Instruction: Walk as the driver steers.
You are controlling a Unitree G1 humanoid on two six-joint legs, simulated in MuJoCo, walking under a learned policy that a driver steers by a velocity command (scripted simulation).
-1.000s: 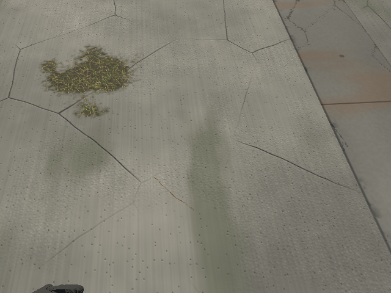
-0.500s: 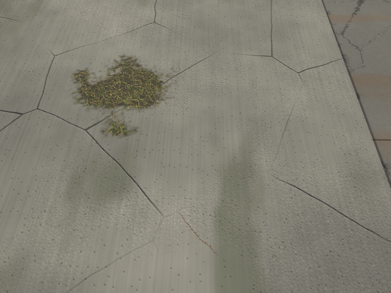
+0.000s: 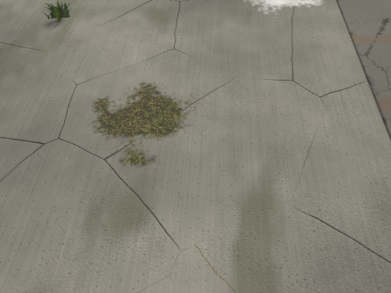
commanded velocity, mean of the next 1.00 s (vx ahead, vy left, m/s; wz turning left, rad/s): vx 0.39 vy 0.00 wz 0.00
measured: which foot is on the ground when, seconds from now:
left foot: up 0.00-0.12, down 0.14-0.66, up 0.68-1.00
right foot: down 0.00-0.16, up 0.18-0.62, down 0.64-1.00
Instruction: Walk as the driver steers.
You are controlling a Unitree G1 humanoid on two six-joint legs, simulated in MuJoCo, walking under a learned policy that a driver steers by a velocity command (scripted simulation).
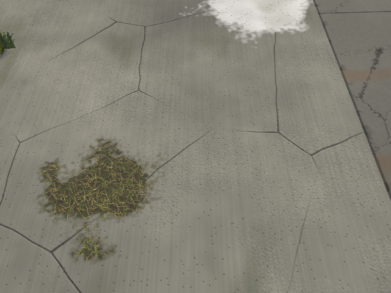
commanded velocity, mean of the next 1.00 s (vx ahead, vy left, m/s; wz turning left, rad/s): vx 0.05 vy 0.00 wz -0.38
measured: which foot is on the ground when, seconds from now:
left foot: up 0.00-0.06, down 0.08-0.44, up 0.46-0.98, down 1.00-1.00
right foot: down 0.00-1.00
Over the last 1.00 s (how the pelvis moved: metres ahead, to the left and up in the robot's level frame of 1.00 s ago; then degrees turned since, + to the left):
0.46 -0.02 0.00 0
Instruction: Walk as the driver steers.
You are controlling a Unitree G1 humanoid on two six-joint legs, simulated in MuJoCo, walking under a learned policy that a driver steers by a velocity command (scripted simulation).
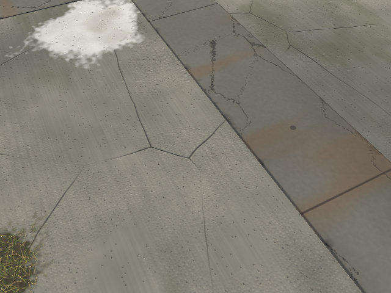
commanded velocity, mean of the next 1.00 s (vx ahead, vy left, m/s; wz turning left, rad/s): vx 0.44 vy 0.00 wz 0.07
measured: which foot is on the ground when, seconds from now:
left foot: down 0.00-0.42, up 0.44-0.94, down 0.96-1.00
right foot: down 0.00-0.00, up 0.02-0.40, down 0.42-0.94, up 0.96-1.00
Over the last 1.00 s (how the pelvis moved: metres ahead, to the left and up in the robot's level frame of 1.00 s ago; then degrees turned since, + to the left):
0.06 -0.01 -0.01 -26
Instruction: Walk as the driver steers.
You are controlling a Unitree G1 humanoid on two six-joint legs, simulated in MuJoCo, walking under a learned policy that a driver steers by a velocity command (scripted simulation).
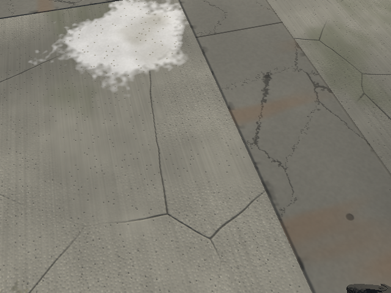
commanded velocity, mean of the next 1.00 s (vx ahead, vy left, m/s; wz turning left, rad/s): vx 0.50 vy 0.00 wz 0.57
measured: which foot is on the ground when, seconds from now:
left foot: down 0.00-0.44, up 0.46-0.92, down 0.94-1.00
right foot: up 0.00-0.40, down 0.42-0.94, up 0.96-1.00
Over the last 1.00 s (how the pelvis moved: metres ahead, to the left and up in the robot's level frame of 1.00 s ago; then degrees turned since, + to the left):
0.47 -0.03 -0.02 10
